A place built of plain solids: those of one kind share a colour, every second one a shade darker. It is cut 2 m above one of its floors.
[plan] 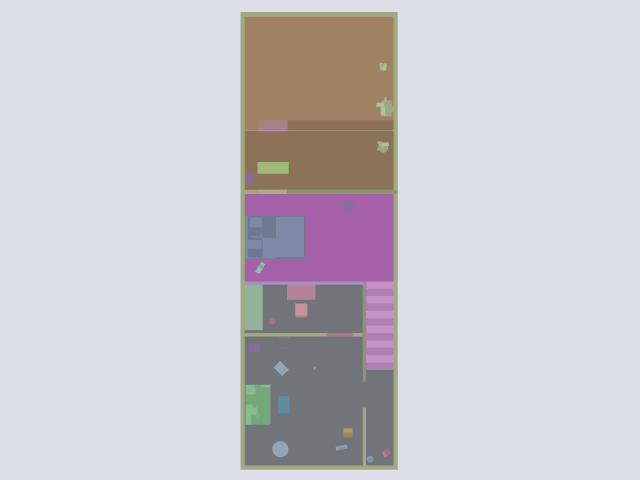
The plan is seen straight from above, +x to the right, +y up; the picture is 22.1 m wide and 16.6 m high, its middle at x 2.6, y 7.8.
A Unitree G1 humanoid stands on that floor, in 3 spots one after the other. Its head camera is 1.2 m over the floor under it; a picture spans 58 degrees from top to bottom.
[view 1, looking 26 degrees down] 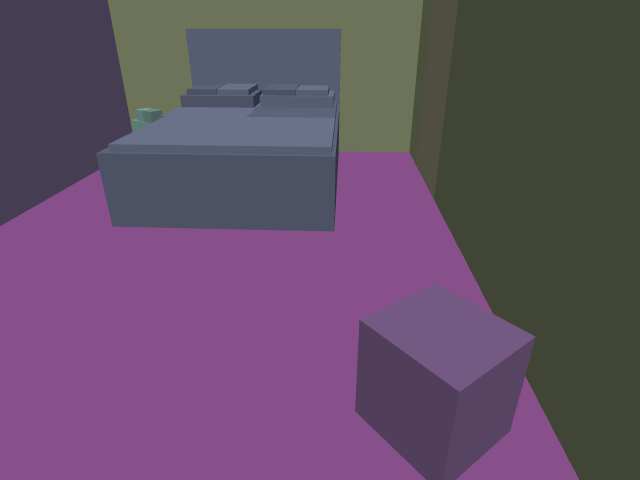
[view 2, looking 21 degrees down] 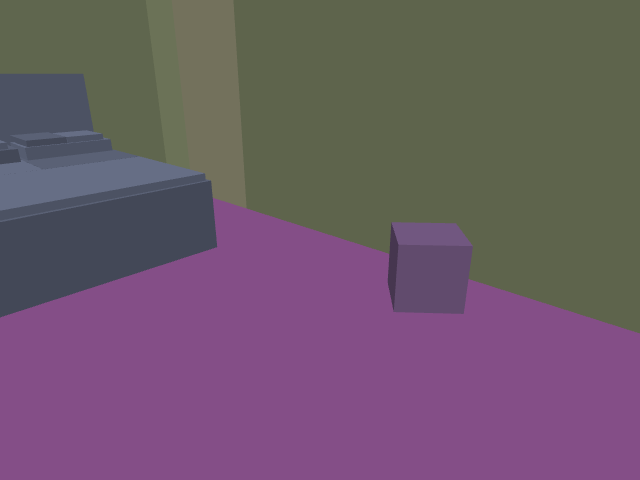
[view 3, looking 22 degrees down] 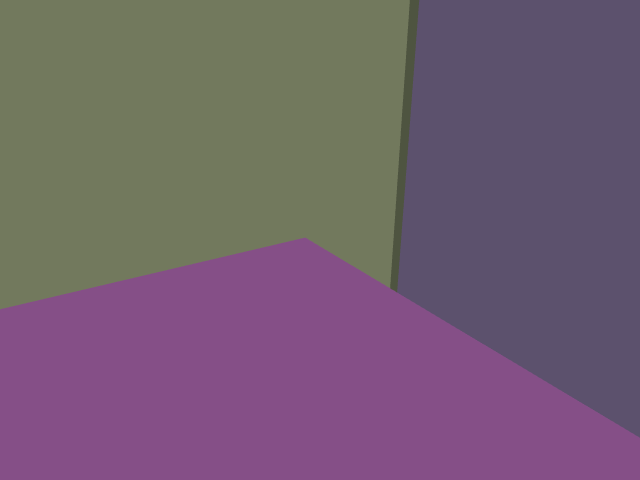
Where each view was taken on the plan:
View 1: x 4.67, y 8.67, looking -177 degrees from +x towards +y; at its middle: upper_floor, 2.74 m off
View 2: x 4.67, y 6.97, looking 133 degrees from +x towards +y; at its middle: upper_floor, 3.35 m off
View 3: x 2.55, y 7.92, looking -33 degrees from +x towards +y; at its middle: wall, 3.33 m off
